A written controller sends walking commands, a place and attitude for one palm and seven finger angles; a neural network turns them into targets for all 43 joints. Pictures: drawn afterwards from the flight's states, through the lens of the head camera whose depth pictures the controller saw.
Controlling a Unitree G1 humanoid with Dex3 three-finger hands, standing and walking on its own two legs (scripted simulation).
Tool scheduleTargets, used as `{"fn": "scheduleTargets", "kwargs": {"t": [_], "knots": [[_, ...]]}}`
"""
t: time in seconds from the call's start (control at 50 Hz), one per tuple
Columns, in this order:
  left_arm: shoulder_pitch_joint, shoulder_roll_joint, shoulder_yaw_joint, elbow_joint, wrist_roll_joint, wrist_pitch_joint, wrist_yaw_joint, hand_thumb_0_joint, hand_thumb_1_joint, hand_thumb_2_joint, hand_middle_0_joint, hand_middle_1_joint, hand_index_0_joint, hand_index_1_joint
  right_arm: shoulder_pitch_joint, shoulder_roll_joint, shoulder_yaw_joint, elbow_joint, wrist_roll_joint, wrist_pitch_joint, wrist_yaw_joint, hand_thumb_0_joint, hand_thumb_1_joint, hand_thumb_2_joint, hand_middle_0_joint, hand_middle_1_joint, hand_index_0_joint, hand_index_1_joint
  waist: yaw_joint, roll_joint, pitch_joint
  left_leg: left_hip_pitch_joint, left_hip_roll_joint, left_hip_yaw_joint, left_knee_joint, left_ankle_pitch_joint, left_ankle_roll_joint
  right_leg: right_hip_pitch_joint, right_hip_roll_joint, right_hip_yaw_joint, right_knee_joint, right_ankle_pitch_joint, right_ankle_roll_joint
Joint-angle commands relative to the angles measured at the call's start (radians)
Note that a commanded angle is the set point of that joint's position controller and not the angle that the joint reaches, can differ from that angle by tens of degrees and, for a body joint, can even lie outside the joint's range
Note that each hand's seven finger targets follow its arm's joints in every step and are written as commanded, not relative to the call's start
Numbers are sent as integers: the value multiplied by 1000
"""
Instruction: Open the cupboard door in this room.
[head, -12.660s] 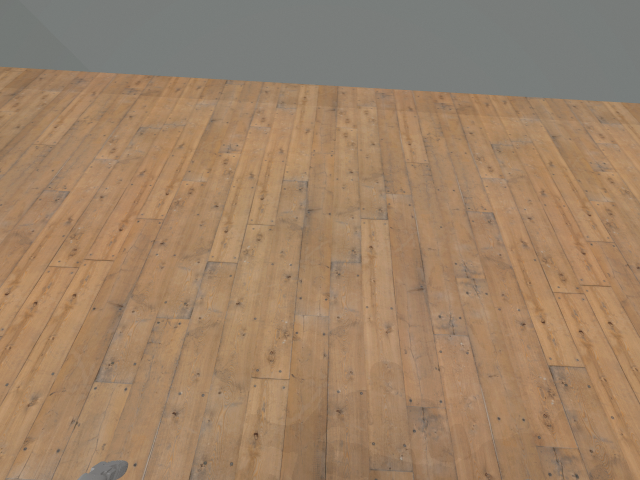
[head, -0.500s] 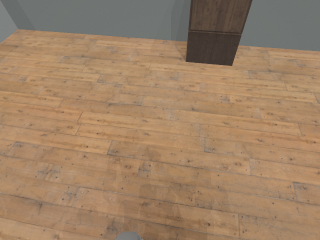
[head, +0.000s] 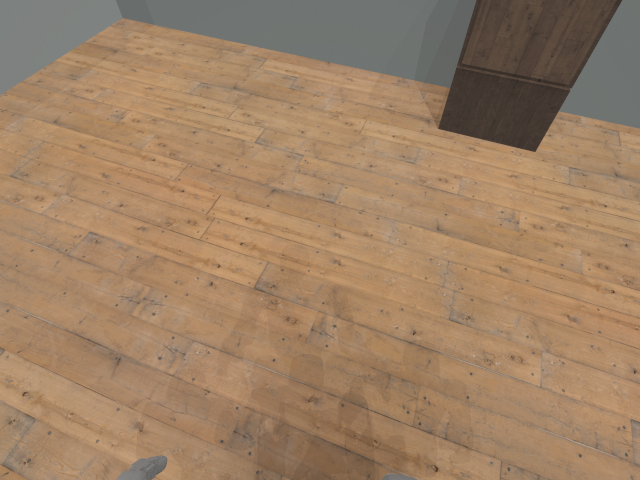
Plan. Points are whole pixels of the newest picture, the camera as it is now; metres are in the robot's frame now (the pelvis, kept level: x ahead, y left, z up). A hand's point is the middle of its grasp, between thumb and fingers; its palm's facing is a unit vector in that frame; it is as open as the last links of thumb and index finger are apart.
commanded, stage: turn or walk to find it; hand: left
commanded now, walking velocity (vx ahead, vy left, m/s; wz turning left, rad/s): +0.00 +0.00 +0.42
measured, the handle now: out of the picture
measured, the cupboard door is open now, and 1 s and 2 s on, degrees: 0 0 0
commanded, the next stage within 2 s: stand and wait in 0.16 s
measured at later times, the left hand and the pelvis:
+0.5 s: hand out of the picture -0.03 +0.17 -0.17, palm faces +0.21 -0.95 -0.23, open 7.4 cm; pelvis +0.00 -0.02 +0.00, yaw +9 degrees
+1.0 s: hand out of the picture -0.02 +0.15 -0.17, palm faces +0.24 -0.95 -0.22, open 7.3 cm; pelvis -0.02 -0.03 +0.00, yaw +12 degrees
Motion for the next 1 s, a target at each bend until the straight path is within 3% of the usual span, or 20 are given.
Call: {"fn": "scheduleTargets", "kwargs": {"t": [0.0, 0.02, 0.04, 0.06, 0.08, 0.12, 0.18, 0.34, 0.42, 0.46, 0.5, 0.52, 0.64, 0.76, 0.8, 0.82, 0.84, 0.88, 0.92, 0.98], "knots": [[106, 76, 23, -56, 2, -39, 9, 0, 900, 900, -200, -300, -200, -300, -6, -214, -65, -69, 4, -4, -16, 0, -900, -900, 200, 300, 200, 300, 37, 140, -134, 22, 201, -213, -1, 490, 109, 181, 29, -30, -324, 187, -13], [147, 109, 28, -48, 7, -51, 12, 0, 900, 900, -200, -300, -200, -300, 1, -193, -65, -69, 12, -6, -11, 0, -900, -900, 200, 300, 200, 300, 53, 76, -151, -52, 151, -185, 66, 355, 61, 303, -13, 3, -451, 305, -21], [176, 194, 44, -43, 22, -63, 22, 0, 900, 900, -200, -300, -200, -300, 35, -123, -52, -82, 20, -9, -5, 0, -900, -900, 200, 300, 200, 300, 55, -159, -181, -246, 38, -58, 243, 38, -8, 465, -243, 219, -492, 432, -89], [184, 242, 48, -53, 22, -61, 22, 0, 900, 900, -200, -300, -200, -300, 12, -114, -52, -108, 17, -2, -5, 0, -900, -900, 200, 300, 200, 300, 68, -261, -144, -309, -27, -6, 438, -339, -34, 376, -419, 348, -518, 541, -203], [162, 217, 53, -62, 13, -63, 25, 0, 900, 900, -200, -300, -200, -300, -3, -145, -59, -96, 8, 16, -8, 0, -900, -900, 200, 300, 200, 300, 70, -295, -115, -292, 9, -64, 582, -338, -28, 252, -406, 364, -558, 452, -239], [61, 156, 39, -86, 11, -57, 27, 0, 900, 900, -200, -300, -200, -300, 14, -144, -65, -63, 6, 24, 2, 0, -900, -900, 200, 300, 200, 300, 15, -128, -37, -323, 40, -56, 723, -209, -33, 194, -325, 235, -554, 363, -224], [47, 112, 23, -84, 15, -69, 24, 0, 900, 900, -200, -300, -200, -300, 61, -120, -52, -29, 4, 29, 9, 0, -900, -900, 200, 300, 200, 300, -1, -147, -53, -294, 51, -15, 720, -99, -60, 216, -242, 75, -525, 471, -192], [189, 137, 24, 20, 26, -68, 22, 0, 900, 900, -200, -300, -200, -300, -32, -81, -19, -14, 15, 16, -3, 0, -900, -900, 200, 300, 200, 300, 64, -161, -83, -181, 53, 66, 354, -171, -67, 317, -243, 58, -478, 709, -228], [176, 135, 21, 69, 21, -62, 25, 0, 900, 900, -200, -300, -200, -300, 10, -68, -3, 21, 20, -4, -13, 0, -900, -900, 200, 300, 200, 300, 41, -175, -115, -26, 52, 101, 62, -61, -51, 305, -218, 54, -427, 671, -207], [161, 102, 15, 78, 6, -54, 25, 0, 900, 900, -200, -300, -200, -300, 64, -103, -5, 53, 17, -22, -15, 0, -900, -900, 200, 300, 200, 300, 11, -58, -122, 156, 104, 59, -119, 180, -28, 187, -157, -3, -345, 493, -127], [183, 38, -1, 67, 5, -44, 20, 0, 900, 900, -200, -300, -200, -300, 50, -197, -19, 42, 10, -25, -21, 0, -900, -900, 200, 300, 200, 300, 21, 171, -116, 169, 326, -158, -124, 444, 94, 74, -47, -90, -228, 116, -49], [136, 28, -9, 67, 2, -37, 20, 0, 900, 900, -200, -300, -200, -300, 36, -194, -22, 54, 8, -26, -31, 0, -900, -900, 200, 300, 200, 300, 6, 266, -68, 129, 349, -202, -176, 515, 142, 36, -29, -78, -122, -35, -32], [95, 34, 4, 74, 6, -26, 9, 0, 900, 900, -200, -300, -200, -300, 1, -183, -31, 47, 6, -20, -38, 0, -900, -900, 200, 300, 200, 300, 4, 160, -61, 128, 281, -147, -130, 602, 159, -3, -22, -20, 5, -62, -23], [219, 24, -9, 124, 10, -48, 17, 0, 900, 900, -200, -300, -200, -300, -23, -149, -28, 49, 14, -21, -31, 0, -900, -900, 200, 300, 200, 300, 55, 106, -108, 39, 196, -91, -43, 363, 79, 244, -9, -44, -407, 242, -25], [191, 108, -3, 119, 19, -62, 24, 0, 900, 900, -200, -300, -200, -300, 3, -73, -11, 39, 26, -21, -22, 0, -900, -900, 200, 300, 200, 300, 29, -125, -84, -91, 72, 21, 49, 67, -10, 309, -195, 157, -500, 368, -97], [170, 139, 7, 108, 17, -63, 22, 0, 900, 900, -200, -300, -200, -300, -2, -71, -14, 35, 19, -5, -22, 0, -900, -900, 200, 300, 200, 300, 36, -247, -47, -85, 38, 58, 109, -124, -29, 214, -265, 224, -568, 282, -162], [156, 136, 11, 102, 17, -62, 21, 0, 900, 900, -200, -300, -200, -300, -22, -83, -16, 35, 12, 5, -23, 0, -900, -900, 200, 300, 200, 300, 50, -271, 12, -79, 53, 34, 182, -194, -23, 125, -276, 258, -615, 209, -203], [109, 90, -4, 105, 18, -60, 19, 0, 900, 900, -200, -300, -200, -300, 30, -67, -8, 68, 10, -3, -25, 0, -900, -900, 200, 300, 200, 300, 15, -156, 38, -21, 81, 32, 141, -115, -11, 73, -211, 195, -576, 236, -206], [86, 76, -6, 108, 10, -56, 17, 0, 900, 900, -200, -300, -200, -300, 99, -54, -2, 108, 11, -14, -28, 0, -900, -900, 200, 300, 200, 300, -9, -97, -1, 77, 94, 42, -6, 61, -11, 62, -140, 129, -511, 244, -157], [104, 74, 8, 98, 10, -44, 12, 0, 900, 900, -200, -300, -200, -300, 87, -89, -6, 103, 9, -18, -37, 0, -900, -900, 200, 300, 200, 300, 15, -82, 4, 67, 132, 59, -25, 68, -12, 64, -72, 134, -508, 188, -120]]}}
